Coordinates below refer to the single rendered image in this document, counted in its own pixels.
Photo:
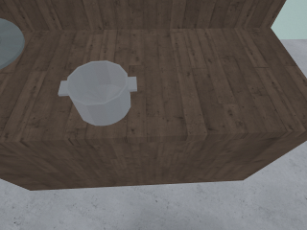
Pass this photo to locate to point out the table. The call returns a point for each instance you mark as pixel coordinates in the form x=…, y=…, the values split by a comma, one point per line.
x=218, y=95

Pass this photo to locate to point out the lid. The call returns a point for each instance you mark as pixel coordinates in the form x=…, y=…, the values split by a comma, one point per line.
x=12, y=42

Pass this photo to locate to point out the pot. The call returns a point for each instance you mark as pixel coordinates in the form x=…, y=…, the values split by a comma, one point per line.
x=100, y=90

